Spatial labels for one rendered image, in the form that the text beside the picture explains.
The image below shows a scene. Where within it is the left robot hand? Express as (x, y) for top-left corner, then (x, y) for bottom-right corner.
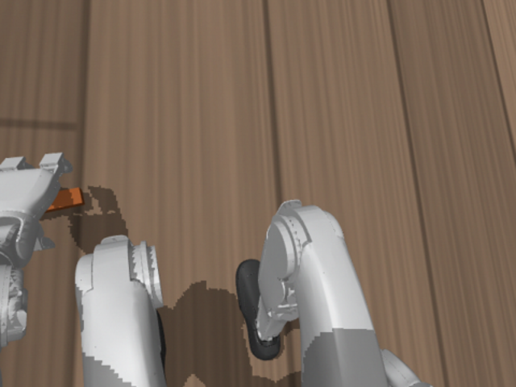
(0, 152), (73, 252)

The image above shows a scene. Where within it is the small box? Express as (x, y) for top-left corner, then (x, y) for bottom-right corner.
(45, 187), (85, 213)

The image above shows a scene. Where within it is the right robot hand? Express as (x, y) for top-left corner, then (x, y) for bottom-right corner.
(381, 349), (421, 387)

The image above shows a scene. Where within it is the right robot foot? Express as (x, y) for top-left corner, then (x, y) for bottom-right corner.
(235, 259), (281, 360)

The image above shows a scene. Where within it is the left robot arm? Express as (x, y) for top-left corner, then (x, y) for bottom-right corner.
(0, 211), (40, 387)

